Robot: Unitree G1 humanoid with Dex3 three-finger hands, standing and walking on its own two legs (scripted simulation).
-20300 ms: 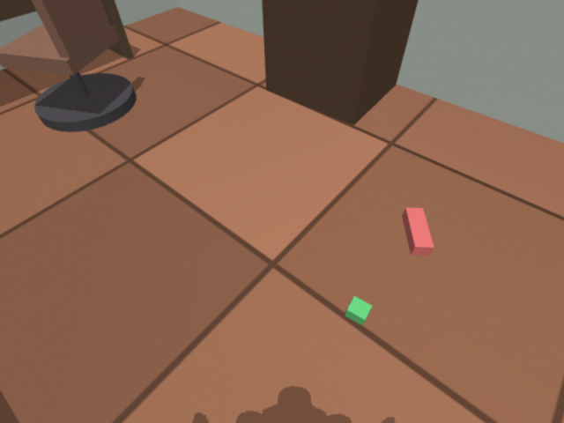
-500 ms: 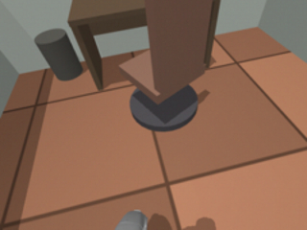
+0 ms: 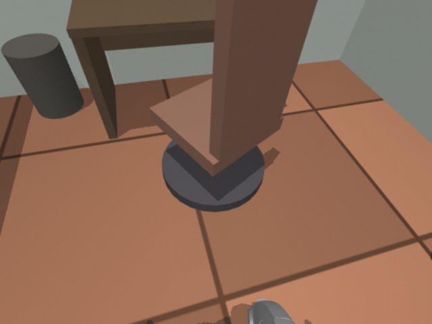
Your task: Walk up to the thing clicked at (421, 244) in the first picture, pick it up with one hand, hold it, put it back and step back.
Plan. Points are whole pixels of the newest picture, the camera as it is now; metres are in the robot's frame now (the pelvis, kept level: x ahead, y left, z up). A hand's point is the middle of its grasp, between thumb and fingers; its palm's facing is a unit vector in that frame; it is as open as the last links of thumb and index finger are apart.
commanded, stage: walk up
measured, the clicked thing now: out of the picture -0.94 -0.98 -0.74
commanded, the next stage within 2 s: stand in 1.50 s
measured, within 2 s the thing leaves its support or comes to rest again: neither
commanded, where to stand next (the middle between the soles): +0.12 -0.02 m, yaw -1 degrees
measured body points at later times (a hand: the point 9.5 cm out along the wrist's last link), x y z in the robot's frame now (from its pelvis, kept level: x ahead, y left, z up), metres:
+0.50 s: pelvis +0.05 -0.01 -0.02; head +0.07 -0.02 +0.43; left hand +0.19 +0.28 -0.13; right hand +0.10 -0.32 -0.15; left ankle +0.07 +0.13 -0.74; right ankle +0.14 -0.12 -0.74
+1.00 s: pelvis +0.06 +0.00 +0.00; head +0.07 -0.01 +0.45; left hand +0.11 +0.30 -0.13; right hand +0.16 -0.30 -0.13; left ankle +0.07 +0.14 -0.74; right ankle +0.11 -0.13 -0.74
